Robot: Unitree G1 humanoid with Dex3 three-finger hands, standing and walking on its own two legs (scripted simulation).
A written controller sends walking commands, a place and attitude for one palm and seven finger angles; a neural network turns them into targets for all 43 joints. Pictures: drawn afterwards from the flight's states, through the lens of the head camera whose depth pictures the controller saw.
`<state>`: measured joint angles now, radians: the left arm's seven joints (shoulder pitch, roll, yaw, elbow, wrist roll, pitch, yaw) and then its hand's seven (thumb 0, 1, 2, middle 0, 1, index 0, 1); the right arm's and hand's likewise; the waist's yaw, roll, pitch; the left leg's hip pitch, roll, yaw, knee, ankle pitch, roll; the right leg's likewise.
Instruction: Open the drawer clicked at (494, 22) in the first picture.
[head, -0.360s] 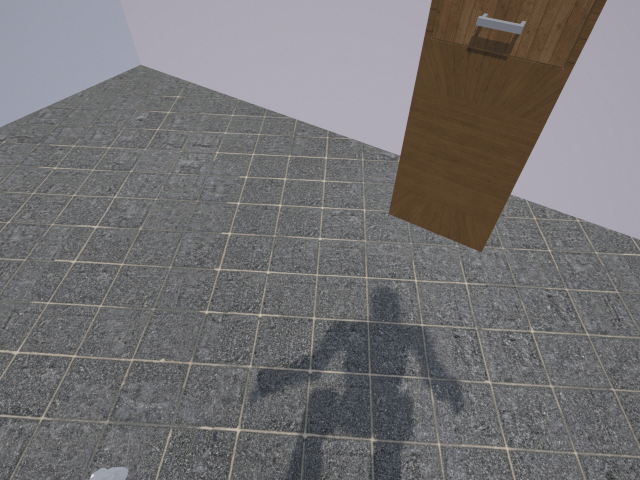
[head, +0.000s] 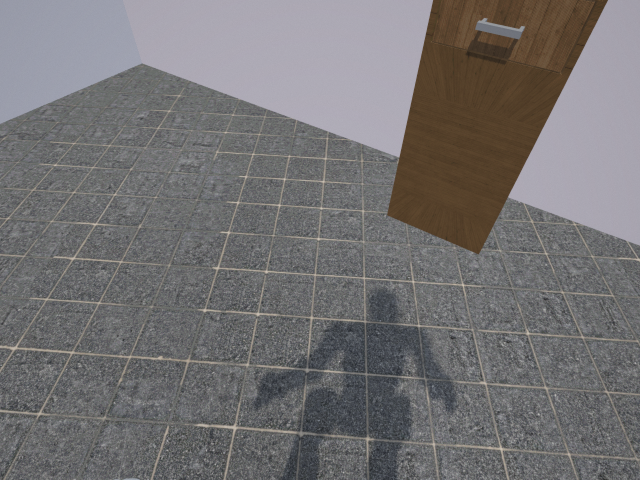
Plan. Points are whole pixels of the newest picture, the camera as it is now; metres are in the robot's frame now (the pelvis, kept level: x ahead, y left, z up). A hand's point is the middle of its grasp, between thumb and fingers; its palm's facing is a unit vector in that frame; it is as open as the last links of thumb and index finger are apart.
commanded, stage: stand and wait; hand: left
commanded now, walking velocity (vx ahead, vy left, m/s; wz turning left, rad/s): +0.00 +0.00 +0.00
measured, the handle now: (500, 27) +1.25 -0.43 +0.10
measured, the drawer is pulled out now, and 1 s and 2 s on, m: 0.00 0.00 0.00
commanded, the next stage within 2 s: look at it before walking up in 0.46 s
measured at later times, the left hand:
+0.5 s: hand out of the picture +0.07 +0.25 -0.15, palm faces -0.03 -0.94 -0.33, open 7.4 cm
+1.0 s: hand out of the picture +0.07 +0.24 -0.15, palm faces -0.03 -0.94 -0.33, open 7.4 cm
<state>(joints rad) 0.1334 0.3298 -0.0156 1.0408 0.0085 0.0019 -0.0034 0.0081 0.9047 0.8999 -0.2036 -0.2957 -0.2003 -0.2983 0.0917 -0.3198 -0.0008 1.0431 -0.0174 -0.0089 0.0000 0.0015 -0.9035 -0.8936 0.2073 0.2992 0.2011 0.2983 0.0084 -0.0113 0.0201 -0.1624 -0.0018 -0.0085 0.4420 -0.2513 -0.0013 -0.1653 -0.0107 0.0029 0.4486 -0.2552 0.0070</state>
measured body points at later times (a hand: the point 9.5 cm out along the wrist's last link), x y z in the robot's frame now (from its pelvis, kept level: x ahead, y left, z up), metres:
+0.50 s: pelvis -0.01 +0.00 +0.00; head +0.00 +0.00 +0.45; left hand +0.07 +0.30 -0.13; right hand +0.07 -0.30 -0.13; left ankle -0.01 +0.12 -0.74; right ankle -0.01 -0.12 -0.74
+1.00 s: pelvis +0.00 -0.01 +0.00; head +0.01 +0.00 +0.45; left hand +0.07 +0.29 -0.13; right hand +0.08 -0.30 -0.13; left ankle -0.01 +0.12 -0.74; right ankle -0.01 -0.12 -0.74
